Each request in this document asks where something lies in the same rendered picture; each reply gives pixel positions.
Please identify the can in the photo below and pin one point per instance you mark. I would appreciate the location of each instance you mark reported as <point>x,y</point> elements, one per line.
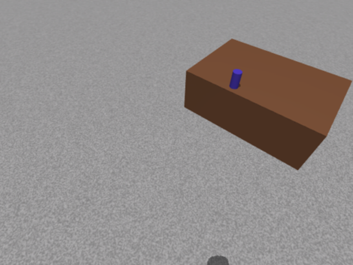
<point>235,79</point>

